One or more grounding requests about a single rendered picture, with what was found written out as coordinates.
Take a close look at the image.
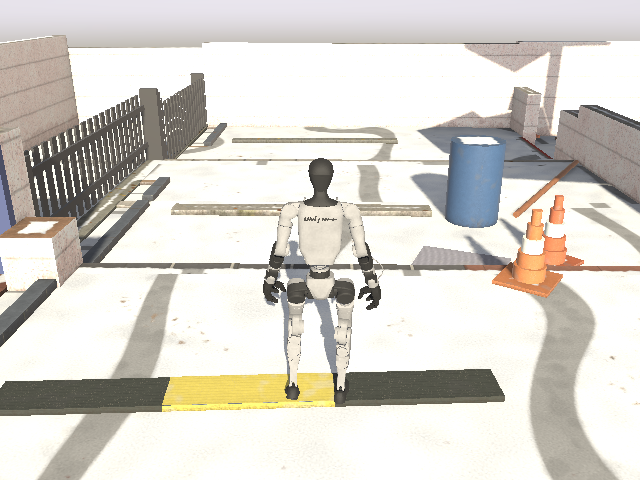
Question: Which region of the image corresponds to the robot right shin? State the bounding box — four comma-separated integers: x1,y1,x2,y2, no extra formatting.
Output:
336,327,352,391

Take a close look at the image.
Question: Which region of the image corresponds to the robot left shin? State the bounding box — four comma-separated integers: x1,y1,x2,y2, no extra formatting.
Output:
287,319,301,387

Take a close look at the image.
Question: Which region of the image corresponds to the robot right upper arm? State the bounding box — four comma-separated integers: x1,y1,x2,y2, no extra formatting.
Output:
341,202,368,258

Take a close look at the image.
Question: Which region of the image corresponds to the robot left upper arm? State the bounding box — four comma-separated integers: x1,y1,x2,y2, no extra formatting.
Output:
274,201,300,257

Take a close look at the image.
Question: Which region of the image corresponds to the left robot forearm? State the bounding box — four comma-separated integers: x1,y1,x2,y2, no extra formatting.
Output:
264,241,284,284

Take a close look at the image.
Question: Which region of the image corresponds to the robot shin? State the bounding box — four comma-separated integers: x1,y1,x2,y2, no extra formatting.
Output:
287,319,301,387
336,327,352,391

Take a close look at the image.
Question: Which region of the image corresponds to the left robot hand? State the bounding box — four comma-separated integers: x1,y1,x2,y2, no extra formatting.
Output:
263,280,286,303

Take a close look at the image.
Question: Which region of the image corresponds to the right robot hand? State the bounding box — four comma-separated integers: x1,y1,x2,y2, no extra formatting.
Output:
358,284,381,310

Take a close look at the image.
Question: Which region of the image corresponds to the right robot forearm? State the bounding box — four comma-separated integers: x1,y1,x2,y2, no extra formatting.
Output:
358,242,379,288

